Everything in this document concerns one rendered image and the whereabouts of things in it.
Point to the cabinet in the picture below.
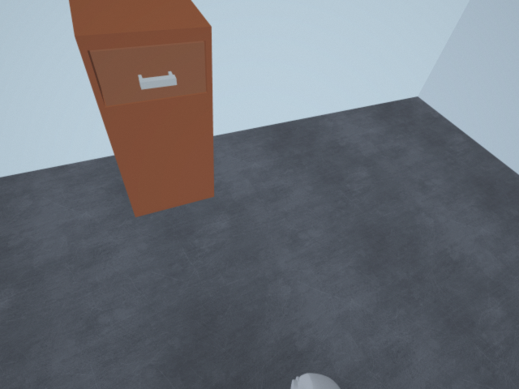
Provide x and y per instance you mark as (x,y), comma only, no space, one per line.
(163,147)

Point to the robot right thigh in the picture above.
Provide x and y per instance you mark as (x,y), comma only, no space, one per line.
(313,381)

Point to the drawer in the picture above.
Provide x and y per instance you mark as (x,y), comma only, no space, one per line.
(118,69)

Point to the handle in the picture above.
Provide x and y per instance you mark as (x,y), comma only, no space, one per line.
(157,82)

